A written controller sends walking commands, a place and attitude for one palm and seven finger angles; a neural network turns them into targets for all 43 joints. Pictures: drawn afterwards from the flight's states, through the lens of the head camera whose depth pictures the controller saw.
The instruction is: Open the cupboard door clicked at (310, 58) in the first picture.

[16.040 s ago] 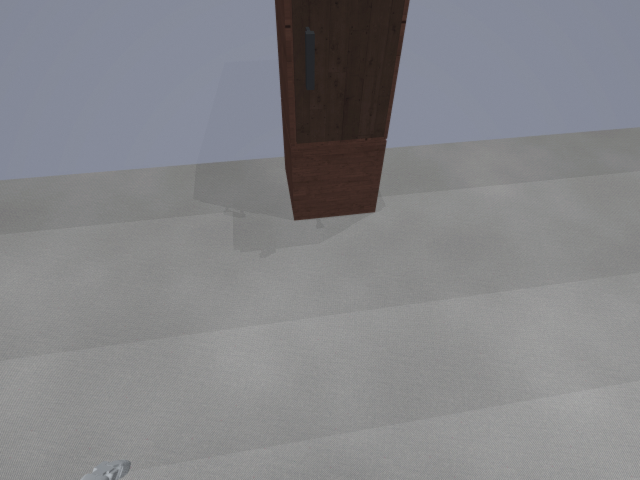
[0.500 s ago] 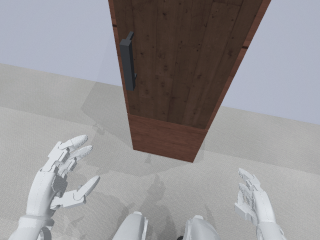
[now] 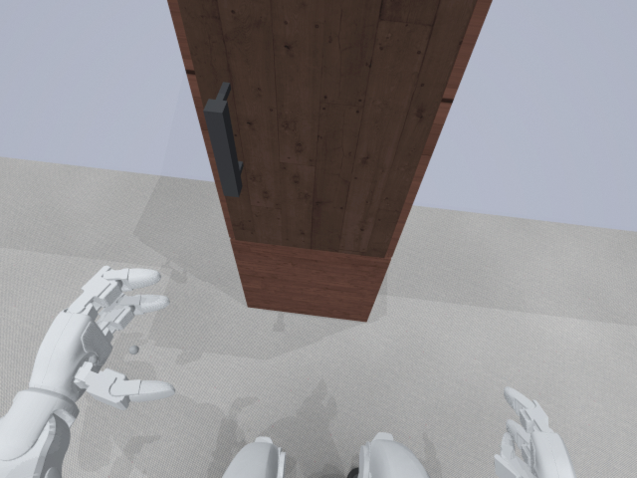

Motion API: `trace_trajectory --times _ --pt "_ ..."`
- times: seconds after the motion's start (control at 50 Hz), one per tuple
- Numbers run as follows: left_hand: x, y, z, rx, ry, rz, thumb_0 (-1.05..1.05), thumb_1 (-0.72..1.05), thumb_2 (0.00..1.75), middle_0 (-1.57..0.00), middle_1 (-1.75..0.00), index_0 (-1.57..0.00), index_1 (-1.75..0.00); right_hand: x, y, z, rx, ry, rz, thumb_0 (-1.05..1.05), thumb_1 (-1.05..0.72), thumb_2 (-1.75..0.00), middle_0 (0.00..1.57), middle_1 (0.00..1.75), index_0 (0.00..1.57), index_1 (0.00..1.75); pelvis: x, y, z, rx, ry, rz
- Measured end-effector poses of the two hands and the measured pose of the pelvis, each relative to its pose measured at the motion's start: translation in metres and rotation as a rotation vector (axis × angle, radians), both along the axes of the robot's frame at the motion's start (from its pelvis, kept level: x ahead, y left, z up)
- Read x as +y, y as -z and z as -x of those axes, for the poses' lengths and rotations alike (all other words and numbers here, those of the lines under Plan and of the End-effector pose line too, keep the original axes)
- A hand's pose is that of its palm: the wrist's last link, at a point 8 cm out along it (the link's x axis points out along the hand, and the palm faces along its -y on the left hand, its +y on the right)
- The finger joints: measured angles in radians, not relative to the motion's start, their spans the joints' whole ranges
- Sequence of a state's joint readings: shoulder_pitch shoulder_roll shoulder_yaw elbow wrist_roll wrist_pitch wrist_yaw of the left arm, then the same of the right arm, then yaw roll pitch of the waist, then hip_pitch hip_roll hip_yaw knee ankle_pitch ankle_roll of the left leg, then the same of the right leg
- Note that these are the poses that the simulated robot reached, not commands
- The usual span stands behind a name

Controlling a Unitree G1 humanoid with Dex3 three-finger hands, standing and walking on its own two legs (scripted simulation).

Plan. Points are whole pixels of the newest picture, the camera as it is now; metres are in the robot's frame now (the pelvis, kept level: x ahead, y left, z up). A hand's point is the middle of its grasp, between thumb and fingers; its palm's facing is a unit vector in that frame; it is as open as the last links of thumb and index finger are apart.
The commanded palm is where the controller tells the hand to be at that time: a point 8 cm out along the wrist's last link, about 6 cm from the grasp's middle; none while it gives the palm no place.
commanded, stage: raise the hand with hooked fingers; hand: left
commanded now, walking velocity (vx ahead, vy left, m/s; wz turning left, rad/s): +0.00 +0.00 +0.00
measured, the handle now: (229, 142) +0.57 +0.17 +0.05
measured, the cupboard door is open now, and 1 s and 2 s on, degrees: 0 0 0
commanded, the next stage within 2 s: move the hooked fingers beside the handle in 1.00 s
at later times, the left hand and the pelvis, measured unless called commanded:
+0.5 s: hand (72, 281) +0.30 +0.29 +0.09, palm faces -0.02 -1.00 -0.07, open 13.9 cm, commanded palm +0.28 +0.33 +0.08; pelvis +0.01 +0.01 +0.02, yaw +0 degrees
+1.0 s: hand (85, 294) +0.29 +0.27 +0.08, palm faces -0.06 -1.00 -0.05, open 14.0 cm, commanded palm +0.27 +0.32 +0.08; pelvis +0.01 +0.00 +0.02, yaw -1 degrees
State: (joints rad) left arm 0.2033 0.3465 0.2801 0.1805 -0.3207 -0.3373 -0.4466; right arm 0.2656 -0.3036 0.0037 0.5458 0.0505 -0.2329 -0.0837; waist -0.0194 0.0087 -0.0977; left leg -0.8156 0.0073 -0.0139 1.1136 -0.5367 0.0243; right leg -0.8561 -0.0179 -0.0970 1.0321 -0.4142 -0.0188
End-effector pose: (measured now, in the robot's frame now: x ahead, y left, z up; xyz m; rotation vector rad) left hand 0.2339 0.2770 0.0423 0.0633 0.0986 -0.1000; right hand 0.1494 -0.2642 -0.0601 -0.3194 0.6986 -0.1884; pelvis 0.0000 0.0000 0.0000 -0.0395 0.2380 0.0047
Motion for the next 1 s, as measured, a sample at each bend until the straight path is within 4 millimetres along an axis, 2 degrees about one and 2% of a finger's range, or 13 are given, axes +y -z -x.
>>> trace_trajectory --times 0.06,0.16,0.26,0.32,0.38,0.46,0.54,0.64,0.76,1.0 --pt "0.004 -0.009 -0.007 -0.018 -0.004 0.011 0.00 -0.25 0.41 -0.28 -1.04 -0.28 -1.04 0.005 -0.011 -0.013 -0.042 -0.009 -0.002 0.01 -0.91 -0.89 0.20 0.30 0.20 0.30 0.001 -0.005 -0.005 -0.010 0.003 0.003" --pt "0.025 -0.032 -0.017 -0.109 -0.085 0.003 0.00 -0.36 0.36 -0.29 -1.12 -0.29 -1.11 0.021 -0.019 -0.029 -0.068 -0.053 -0.030 0.01 -0.91 -0.89 0.20 0.30 0.20 0.30 0.003 -0.010 -0.012 -0.014 -0.001 0.006" --pt "0.038 -0.026 -0.025 -0.041 -0.077 -0.004 -0.01 -0.44 0.33 -0.30 -1.16 -0.29 -1.16 0.034 -0.013 -0.036 -0.046 -0.088 -0.061 0.01 -0.90 -0.89 0.20 0.30 0.20 0.30 0.006 -0.011 -0.015 -0.010 -0.006 0.009" --pt "0.040 -0.024 -0.029 -0.003 -0.044 0.000 -0.01 -0.46 0.32 -0.30 -1.18 -0.29 -1.18 0.038 -0.010 -0.034 -0.028 -0.089 -0.068 0.01 -0.90 -0.89 0.20 0.30 0.21 0.30 0.008 -0.013 -0.015 -0.012 -0.003 0.011" --pt "0.044 -0.032 -0.034 -0.033 -0.039 -0.003 -0.01 -0.48 0.31 -0.30 -1.19 -0.30 -1.19 0.039 -0.009 -0.029 -0.008 -0.084 -0.067 0.01 -0.90 -0.89 0.20 0.30 0.21 0.30 0.009 -0.014 -0.016 -0.014 0.001 0.010" --pt "0.056 -0.046 -0.043 -0.102 -0.068 -0.009 -0.01 -0.49 0.31 -0.30 -1.20 -0.30 -1.19 0.037 -0.006 -0.020 0.025 -0.073 -0.062 0.01 -0.90 -0.89 0.20 0.30 0.21 0.30 0.009 -0.015 -0.015 -0.017 0.001 0.009" --pt "0.067 -0.047 -0.052 -0.081 -0.078 0.007 -0.01 -0.49 0.30 -0.30 -1.20 -0.30 -1.20 0.031 -0.004 -0.009 0.059 -0.053 -0.056 0.01 -0.90 -0.89 0.20 0.30 0.21 0.30 0.008 -0.016 -0.013 -0.015 0.003 0.007" --pt "0.060 -0.039 -0.054 -0.021 -0.029 0.027 -0.01 -0.49 0.30 -0.30 -1.20 -0.29 -1.20 0.022 -0.007 0.002 0.071 -0.028 -0.043 0.01 -0.90 -0.89 0.20 0.30 0.21 0.30 0.009 -0.019 -0.013 -0.011 0.012 0.004" --pt "0.052 -0.038 -0.051 -0.072 -0.035 0.027 -0.01 -0.49 0.30 -0.30 -1.20 -0.30 -1.20 0.015 -0.012 0.009 0.068 -0.020 -0.023 0.01 -0.90 -0.89 0.20 0.30 0.20 0.30 0.008 -0.018 -0.011 -0.018 0.017 0.001" --pt "0.050 -0.040 -0.041 -0.053 -0.043 0.016 -0.01 -0.50 0.30 -0.30 -1.20 -0.30 -1.20 0.019 -0.010 0.003 0.040 -0.036 -0.050 0.01 -0.90 -0.89 0.20 0.30 0.20 0.30 0.003 -0.019 -0.006 -0.028 0.011 -0.001"
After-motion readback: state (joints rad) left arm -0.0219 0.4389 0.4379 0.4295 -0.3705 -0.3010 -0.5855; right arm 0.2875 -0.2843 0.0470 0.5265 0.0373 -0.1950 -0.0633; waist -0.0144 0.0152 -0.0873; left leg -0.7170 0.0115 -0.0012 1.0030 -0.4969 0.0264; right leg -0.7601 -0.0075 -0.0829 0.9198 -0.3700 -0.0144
